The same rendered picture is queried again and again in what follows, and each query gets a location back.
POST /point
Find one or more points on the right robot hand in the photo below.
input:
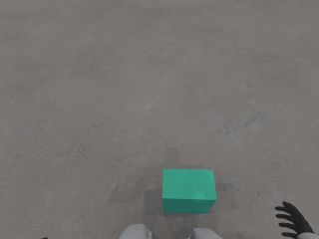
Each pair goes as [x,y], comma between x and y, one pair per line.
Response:
[300,224]

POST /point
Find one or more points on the right robot thigh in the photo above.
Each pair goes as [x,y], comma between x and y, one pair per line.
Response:
[203,233]

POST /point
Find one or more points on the left robot thigh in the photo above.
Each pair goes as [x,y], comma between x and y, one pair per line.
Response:
[136,231]

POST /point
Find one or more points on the carton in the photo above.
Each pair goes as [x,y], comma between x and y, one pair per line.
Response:
[188,190]

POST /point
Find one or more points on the robot thigh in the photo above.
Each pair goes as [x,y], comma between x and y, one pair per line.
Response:
[203,233]
[136,231]

